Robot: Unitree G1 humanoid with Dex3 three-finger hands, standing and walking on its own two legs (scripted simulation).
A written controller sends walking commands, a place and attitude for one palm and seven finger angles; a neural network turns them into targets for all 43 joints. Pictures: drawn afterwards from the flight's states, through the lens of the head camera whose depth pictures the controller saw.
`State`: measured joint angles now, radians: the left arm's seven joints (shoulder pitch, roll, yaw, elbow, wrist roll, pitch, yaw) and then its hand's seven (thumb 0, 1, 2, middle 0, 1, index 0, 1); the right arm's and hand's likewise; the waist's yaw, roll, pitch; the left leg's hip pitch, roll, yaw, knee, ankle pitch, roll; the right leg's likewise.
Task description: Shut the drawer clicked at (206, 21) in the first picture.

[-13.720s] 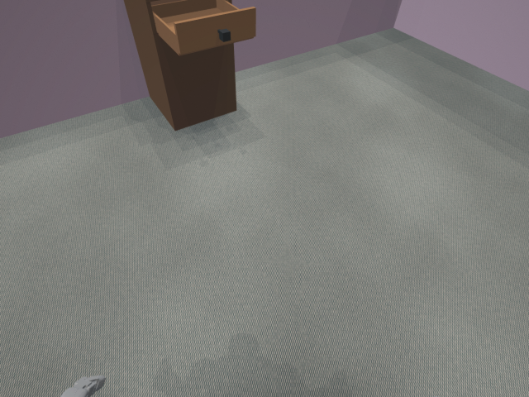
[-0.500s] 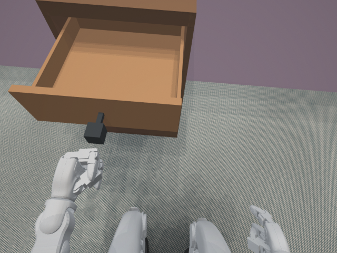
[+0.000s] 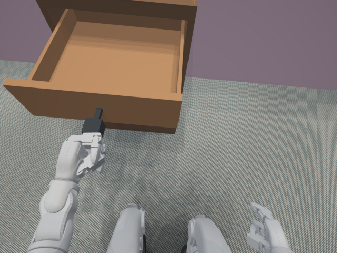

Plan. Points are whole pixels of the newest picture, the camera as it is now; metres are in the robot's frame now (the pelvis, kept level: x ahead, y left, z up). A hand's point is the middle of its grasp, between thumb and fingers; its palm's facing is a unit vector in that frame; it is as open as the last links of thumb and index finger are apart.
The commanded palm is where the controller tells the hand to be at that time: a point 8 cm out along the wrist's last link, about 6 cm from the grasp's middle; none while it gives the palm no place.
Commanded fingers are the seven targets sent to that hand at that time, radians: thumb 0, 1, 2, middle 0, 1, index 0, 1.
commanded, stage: push the drawer shut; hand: left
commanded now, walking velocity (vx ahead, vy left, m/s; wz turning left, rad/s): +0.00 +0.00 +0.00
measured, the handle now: (96, 122) +0.40 +0.19 +0.03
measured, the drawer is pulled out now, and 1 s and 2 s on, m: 0.28 0.18 0.07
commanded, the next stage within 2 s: none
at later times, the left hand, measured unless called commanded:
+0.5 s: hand (101, 148) +0.34 +0.17 +0.02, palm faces -0.07 -0.99 -0.08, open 2.6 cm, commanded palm +0.37 +0.21 +0.03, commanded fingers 0.00 0.90 0.90 -1.40 -1.60 -1.40 -1.60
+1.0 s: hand (110, 118) +0.42 +0.16 +0.02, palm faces -0.05 -1.00 -0.07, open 2.9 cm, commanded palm +0.43 +0.20 +0.03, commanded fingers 0.00 0.90 0.90 -1.40 -1.60 -1.40 -1.60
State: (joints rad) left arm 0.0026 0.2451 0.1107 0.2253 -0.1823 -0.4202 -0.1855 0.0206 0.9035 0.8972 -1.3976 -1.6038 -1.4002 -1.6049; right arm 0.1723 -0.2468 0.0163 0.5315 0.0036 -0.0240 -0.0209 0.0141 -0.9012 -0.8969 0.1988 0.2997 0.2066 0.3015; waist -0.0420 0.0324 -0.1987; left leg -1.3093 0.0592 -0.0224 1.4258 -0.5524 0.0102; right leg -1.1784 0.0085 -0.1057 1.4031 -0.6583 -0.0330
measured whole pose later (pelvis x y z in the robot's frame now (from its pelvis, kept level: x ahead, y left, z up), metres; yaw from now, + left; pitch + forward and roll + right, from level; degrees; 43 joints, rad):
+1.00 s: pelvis -0.03 +0.01 -0.01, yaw +0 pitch +26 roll -4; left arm -0.62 0.32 0.18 0.88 -0.10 -0.50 -0.12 -0.02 0.76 0.98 -1.40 -1.60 -1.40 -1.60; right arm 0.26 -0.26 0.04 0.65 -0.01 -0.01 -0.03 0.01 -0.90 -0.90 0.20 0.30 0.21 0.30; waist -0.11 0.03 -0.17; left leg -1.38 0.05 -0.02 1.42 -0.49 0.03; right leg -1.25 0.00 -0.10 1.40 -0.60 -0.02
